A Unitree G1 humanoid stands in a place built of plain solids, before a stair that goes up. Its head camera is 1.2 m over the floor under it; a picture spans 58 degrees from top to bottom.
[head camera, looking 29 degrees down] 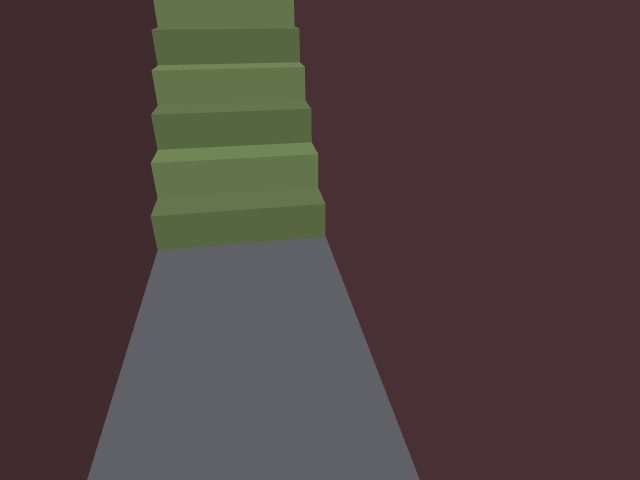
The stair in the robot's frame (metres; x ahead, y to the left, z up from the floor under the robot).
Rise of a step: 0.21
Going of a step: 0.25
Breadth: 0.94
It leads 10 degrees to the left of straight ahead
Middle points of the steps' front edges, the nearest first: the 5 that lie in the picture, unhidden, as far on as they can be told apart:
2.13 0.43 0.21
2.37 0.47 0.42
2.61 0.51 0.62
2.85 0.56 0.83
3.10 0.60 1.04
